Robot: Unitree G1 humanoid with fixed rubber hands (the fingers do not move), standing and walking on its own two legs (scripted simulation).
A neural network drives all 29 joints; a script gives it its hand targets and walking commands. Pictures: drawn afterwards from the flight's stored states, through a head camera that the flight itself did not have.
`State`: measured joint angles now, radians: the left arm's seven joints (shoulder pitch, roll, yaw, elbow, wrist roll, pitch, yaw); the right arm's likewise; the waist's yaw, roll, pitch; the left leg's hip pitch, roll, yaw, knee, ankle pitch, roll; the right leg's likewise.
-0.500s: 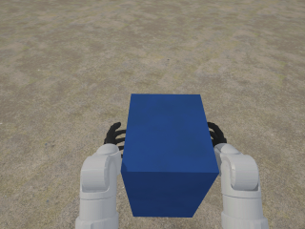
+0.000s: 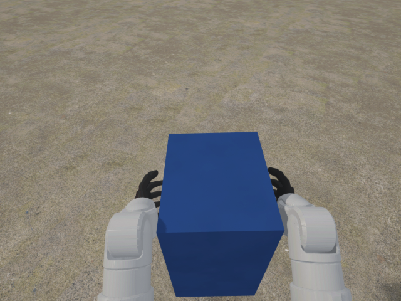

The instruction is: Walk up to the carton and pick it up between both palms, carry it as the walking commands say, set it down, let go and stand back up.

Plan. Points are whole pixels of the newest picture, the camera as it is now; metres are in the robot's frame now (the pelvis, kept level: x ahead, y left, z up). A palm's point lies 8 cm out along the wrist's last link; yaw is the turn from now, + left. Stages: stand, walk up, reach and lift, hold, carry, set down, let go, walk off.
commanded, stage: carry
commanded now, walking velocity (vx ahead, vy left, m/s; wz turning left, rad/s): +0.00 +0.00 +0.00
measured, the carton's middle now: (214, 219) +0.28 +0.01 +0.04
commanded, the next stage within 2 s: none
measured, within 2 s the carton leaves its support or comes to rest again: neither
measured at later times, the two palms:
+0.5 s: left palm (152, 205) +0.27 +0.13 +0.10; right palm (293, 210) +0.27 -0.13 +0.10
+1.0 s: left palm (145, 203) +0.28 +0.14 +0.09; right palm (284, 204) +0.28 -0.12 +0.09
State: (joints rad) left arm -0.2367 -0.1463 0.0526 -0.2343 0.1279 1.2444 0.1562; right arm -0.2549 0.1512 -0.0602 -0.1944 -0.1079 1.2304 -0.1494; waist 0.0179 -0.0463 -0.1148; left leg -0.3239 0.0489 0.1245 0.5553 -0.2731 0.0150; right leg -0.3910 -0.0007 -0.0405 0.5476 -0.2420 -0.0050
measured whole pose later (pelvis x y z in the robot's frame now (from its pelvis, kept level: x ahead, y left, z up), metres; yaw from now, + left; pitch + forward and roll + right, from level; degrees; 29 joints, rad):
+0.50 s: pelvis -0.01 +0.00 +0.00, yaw +0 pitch +2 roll +0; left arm -0.27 -0.15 0.06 -0.19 0.14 1.25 0.15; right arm -0.26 0.15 -0.08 -0.19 -0.13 1.25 -0.14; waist 0.00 -0.01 -0.11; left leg -0.31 0.05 0.13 0.54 -0.26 0.01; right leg -0.36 -0.01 -0.06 0.50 -0.17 -0.02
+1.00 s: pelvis +0.00 +0.01 +0.00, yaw +0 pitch +2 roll +0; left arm -0.26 -0.15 0.06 -0.17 0.14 1.21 0.14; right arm -0.26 0.15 -0.07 -0.16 -0.13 1.21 -0.14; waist 0.01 -0.01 -0.12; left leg -0.31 0.04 0.13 0.54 -0.27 0.02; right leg -0.36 -0.03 -0.06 0.50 -0.18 0.00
